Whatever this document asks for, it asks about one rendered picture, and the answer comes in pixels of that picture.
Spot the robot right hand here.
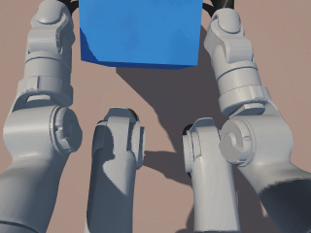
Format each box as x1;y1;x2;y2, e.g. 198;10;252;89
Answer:
202;0;234;18

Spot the robot left forearm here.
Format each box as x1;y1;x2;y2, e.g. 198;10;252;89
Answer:
3;0;76;148

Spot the right robot upper arm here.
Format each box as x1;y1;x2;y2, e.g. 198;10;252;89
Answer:
219;115;311;233

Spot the robot foot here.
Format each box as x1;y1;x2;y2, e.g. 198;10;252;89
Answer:
182;124;193;178
127;108;137;121

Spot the robot left hand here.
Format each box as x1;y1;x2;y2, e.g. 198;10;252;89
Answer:
56;0;79;16

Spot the carton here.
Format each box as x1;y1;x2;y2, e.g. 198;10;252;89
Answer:
79;0;203;70

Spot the right robot foot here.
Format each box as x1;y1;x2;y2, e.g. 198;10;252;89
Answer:
182;124;193;178

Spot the left robot foot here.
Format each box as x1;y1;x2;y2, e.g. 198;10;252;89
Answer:
127;108;137;121

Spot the left robot upper arm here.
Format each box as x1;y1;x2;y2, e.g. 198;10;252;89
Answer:
0;105;83;233

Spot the robot right forearm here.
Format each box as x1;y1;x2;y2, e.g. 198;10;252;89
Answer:
203;8;294;143

